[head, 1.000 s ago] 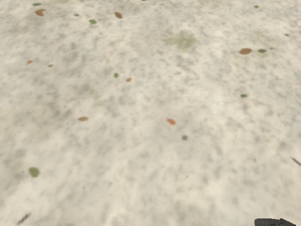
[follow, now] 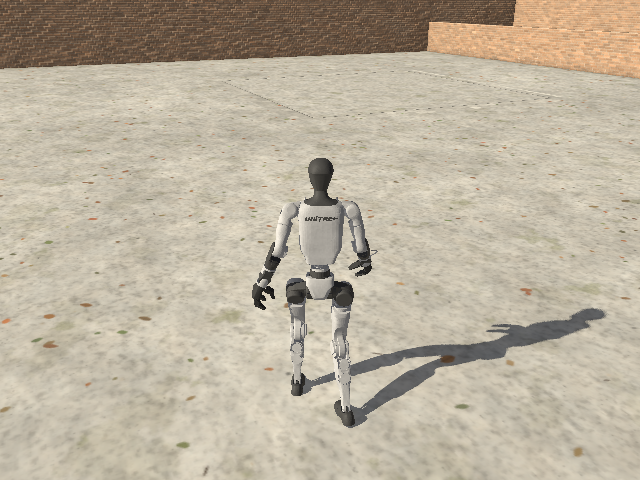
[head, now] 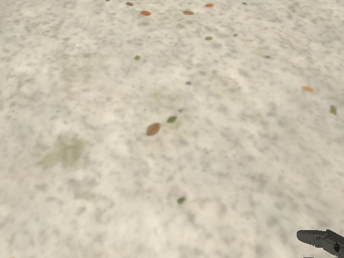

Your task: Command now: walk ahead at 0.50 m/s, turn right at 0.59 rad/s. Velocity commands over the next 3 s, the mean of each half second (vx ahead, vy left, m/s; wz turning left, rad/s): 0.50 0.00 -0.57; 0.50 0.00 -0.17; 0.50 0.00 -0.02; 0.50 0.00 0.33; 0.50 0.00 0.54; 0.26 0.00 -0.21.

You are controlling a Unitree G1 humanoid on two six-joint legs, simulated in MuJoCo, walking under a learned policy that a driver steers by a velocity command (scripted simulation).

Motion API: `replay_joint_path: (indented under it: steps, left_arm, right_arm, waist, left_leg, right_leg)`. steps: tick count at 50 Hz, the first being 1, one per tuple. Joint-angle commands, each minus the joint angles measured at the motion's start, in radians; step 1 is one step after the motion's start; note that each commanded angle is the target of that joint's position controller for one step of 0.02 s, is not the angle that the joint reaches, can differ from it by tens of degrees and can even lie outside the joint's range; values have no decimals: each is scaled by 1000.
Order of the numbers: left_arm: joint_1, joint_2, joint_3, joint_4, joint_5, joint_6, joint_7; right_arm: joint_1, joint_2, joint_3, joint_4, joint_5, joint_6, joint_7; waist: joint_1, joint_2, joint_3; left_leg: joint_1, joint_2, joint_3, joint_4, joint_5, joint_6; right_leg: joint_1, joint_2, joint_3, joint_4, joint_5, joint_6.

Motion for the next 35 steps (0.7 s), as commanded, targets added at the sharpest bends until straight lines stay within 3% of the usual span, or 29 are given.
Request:
replay_joint_path:
  steps: [1,2,3,4,5,8,11,15,18,21,23,24,25,26,27,28,29,30,31,33,35]
  left_arm:
    - [108,32,-21,-118,-26,-28,-2]
    - [39,130,1,-103,-32,-23,-1]
    - [-52,151,8,-119,-18,-16,-1]
    - [-95,136,9,-132,-6,-12,-2]
    - [-106,119,12,-139,-2,-7,-6]
    - [-98,59,2,-157,-12,10,-15]
    - [-145,47,-4,-189,-6,13,-17]
    - [-246,30,-15,-215,-6,2,-41]
    - [-344,18,-23,-251,-7,-2,-61]
    - [-386,30,-20,-285,-7,-1,-76]
    - [-328,63,-2,-285,1,2,-76]
    - [-211,99,20,-257,2,4,-73]
    - [-43,150,49,-205,0,8,-58]
    - [88,246,72,-175,4,15,-36]
    - [52,284,64,-193,0,3,-40]
    - [45,195,37,-194,7,-7,-49]
    - [2,164,25,-185,9,-15,-51]
    - [-66,137,15,-181,6,-20,-52]
    - [-118,101,3,-186,12,-26,-52]
    - [-156,91,-1,-187,20,-37,-49]
    - [-150,107,2,-168,17,-51,-44]
  right_arm:
    - [368,-267,-84,27,0,1,-3]
    - [305,-165,-59,-2,10,8,-5]
    - [252,-126,-46,-12,8,18,-9]
    - [206,-108,-38,-10,0,25,-9]
    - [182,-89,-31,-5,-6,26,-10]
    - [187,-105,-38,17,-1,14,-9]
    - [205,-143,-52,34,0,11,-13]
    - [220,-168,-56,46,5,26,-20]
    - [272,-193,-60,64,14,42,-23]
    - [302,-219,-67,79,30,62,-23]
    - [303,-249,-74,83,40,73,-26]
    - [294,-255,-72,85,43,79,-28]
    - [297,-227,-59,87,38,79,-31]
    - [321,-139,-27,52,0,68,-27]
    - [379,-86,-1,33,8,38,-13]
    - [278,-184,-27,24,48,17,-1]
    - [208,-181,-24,-2,64,9,3]
    - [194,-164,-21,3,46,9,-4]
    - [201,-170,-28,12,26,18,-8]
    - [258,-148,-27,32,21,43,-6]
    - [251,-125,-23,32,13,61,-10]
  waist:
    - [-126,356,-373]
    - [-149,198,-226]
    - [-152,109,-123]
    - [-129,71,-53]
    - [-105,84,-16]
    - [-84,104,0]
    - [-87,69,3]
    - [-123,59,26]
    - [-161,51,58]
    - [-156,61,73]
    - [-99,97,18]
    - [-22,95,-48]
    - [62,68,-134]
    - [78,-109,-247]
    - [-3,-251,-397]
    - [54,-119,-357]
    - [40,-107,-216]
    - [-8,-32,-131]
    - [-42,-45,-92]
    - [-89,-64,-73]
    - [-101,-47,-44]
  left_leg:
    - [871,478,-817,-170,-372,272]
    - [753,435,-699,-199,-490,225]
    - [612,389,-523,-204,-412,179]
    - [478,342,-405,-230,-288,162]
    - [399,305,-316,-254,-202,151]
    - [329,280,-160,-319,-63,163]
    - [363,294,-63,-341,64,181]
    - [396,259,87,-340,135,145]
    - [454,277,137,-329,142,131]
    - [534,310,167,-272,287,116]
    - [562,316,193,-138,624,105]
    - [544,298,217,13,734,89]
    - [414,263,243,218,673,58]
    - [71,188,253,569,150,9]
    - [-193,20,82,858,-522,-24]
    - [-288,70,-44,910,-479,-14]
    - [-319,106,-25,875,-414,1]
    - [-285,151,-21,786,-336,3]
    - [-226,177,-25,719,-290,-3]
    - [-140,190,-26,670,-231,-19]
    - [-150,189,-18,604,-173,-43]
  right_leg:
    - [-646,-18,-44,636,-125,19]
    - [-713,-80,-26,718,-40,26]
    - [-703,-119,-69,713,46,28]
    - [-663,-150,-82,666,106,29]
    - [-626,-179,-80,616,143,26]
    - [-587,-210,-111,544,195,32]
    - [-639,-220,-112,435,301,48]
    - [-599,-203,-171,204,497,44]
    - [-585,-185,-225,86,515,30]
    - [-558,-155,-263,17,405,-7]
    - [-421,-87,-308,-8,294,-50]
    - [-258,-45,-324,-61,310,-81]
    - [16,-28,-305,-109,396,-115]
    - [371,-255,32,-89,419,-200]
    - [531,-467,546,-253,311,-365]
    - [488,-450,471,-297,293,-318]
    - [352,-408,304,-299,354,-278]
    - [200,-360,190,-312,427,-241]
    - [91,-327,118,-338,497,-224]
    - [-24,-302,63,-406,528,-227]
    - [-70,-295,5,-449,568,-235]
Next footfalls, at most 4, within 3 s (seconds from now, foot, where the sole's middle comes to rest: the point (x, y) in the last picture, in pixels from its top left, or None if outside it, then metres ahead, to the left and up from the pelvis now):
0.50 right None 0.39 -0.19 -0.76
1.02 left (211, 191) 0.75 -0.07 -0.76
1.58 right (284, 158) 0.94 -0.40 -0.76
2.12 left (240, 103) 1.28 -0.22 -0.76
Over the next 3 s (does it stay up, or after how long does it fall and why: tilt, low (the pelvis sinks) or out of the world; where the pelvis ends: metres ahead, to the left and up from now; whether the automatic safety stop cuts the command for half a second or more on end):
stays up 1.52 -0.32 0.02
